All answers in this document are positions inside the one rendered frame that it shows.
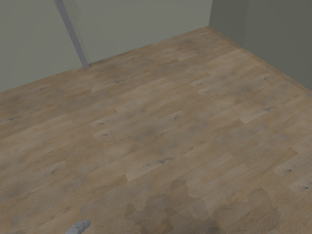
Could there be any panel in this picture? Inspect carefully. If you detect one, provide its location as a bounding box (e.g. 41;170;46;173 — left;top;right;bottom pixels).
55;0;89;69

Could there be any left robot hand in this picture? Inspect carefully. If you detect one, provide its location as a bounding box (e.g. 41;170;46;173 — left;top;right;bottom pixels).
65;219;91;234

